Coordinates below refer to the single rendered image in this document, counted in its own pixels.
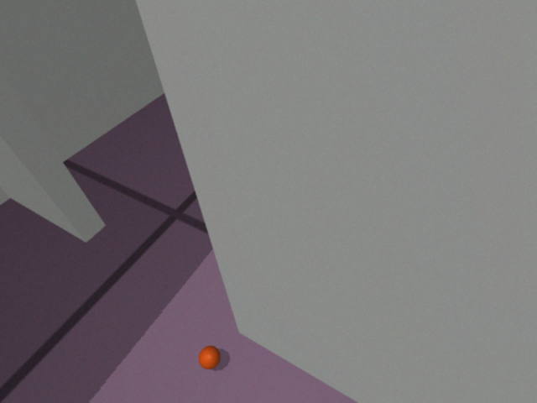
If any ball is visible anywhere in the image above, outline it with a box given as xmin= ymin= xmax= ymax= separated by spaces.
xmin=199 ymin=346 xmax=221 ymax=369

